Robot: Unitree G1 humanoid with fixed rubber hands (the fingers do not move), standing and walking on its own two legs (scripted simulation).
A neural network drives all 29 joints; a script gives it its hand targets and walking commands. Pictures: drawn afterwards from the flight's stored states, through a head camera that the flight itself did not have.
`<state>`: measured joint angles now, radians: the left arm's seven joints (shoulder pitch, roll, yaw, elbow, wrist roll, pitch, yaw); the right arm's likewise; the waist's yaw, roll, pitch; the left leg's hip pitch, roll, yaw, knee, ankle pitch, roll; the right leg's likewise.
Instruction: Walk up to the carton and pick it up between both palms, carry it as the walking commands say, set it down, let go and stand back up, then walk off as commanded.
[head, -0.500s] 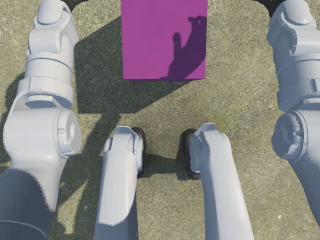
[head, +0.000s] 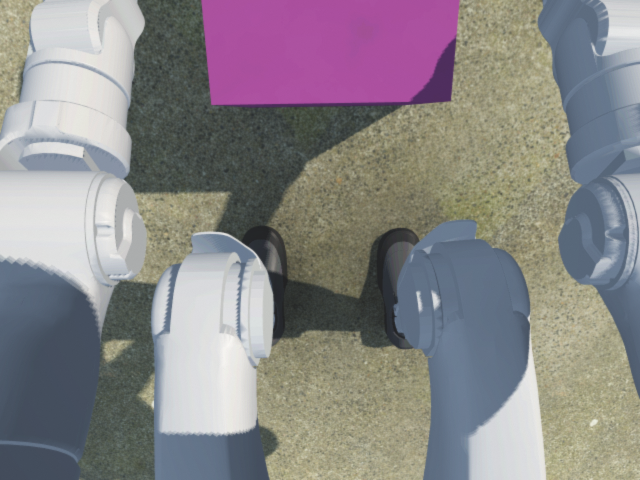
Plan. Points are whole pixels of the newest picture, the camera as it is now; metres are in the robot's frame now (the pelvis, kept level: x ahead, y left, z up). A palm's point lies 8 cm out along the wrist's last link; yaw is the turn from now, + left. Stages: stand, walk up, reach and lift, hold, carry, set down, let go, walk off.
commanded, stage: reach and lift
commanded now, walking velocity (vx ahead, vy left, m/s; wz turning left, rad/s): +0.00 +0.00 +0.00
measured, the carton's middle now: out of the picture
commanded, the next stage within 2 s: none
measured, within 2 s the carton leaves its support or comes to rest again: leaves its support in 1.76 s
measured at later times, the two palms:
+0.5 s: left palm out of the picture +0.56 +0.18 -0.19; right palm out of the picture +0.54 -0.20 -0.19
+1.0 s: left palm out of the picture +0.56 +0.15 -0.19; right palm out of the picture +0.55 -0.16 -0.19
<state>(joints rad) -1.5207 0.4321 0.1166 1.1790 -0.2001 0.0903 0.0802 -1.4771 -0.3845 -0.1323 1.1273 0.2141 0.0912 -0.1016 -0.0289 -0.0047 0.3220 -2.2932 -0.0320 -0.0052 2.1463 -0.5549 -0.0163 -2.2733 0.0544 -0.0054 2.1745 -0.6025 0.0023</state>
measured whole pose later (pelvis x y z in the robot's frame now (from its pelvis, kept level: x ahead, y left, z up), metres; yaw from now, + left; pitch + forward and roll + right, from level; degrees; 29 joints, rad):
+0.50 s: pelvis +0.00 +0.00 -0.02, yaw -1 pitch +35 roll +0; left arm -1.57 0.43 0.07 1.23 -0.24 0.07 0.08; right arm -1.54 -0.40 -0.10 1.20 0.25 0.07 -0.10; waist -0.02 -0.01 0.43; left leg -2.27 -0.01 0.00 2.23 -0.57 0.00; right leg -2.25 0.03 -0.02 2.26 -0.61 -0.01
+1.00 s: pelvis -0.01 +0.00 -0.01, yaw -1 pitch +34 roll +0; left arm -1.62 0.37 0.04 1.23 -0.23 0.06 0.12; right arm -1.60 -0.32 -0.09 1.22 0.21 0.04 -0.13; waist -0.02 0.00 0.47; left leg -2.25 -0.02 0.00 2.22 -0.56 0.00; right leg -2.23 0.03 -0.01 2.24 -0.61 0.00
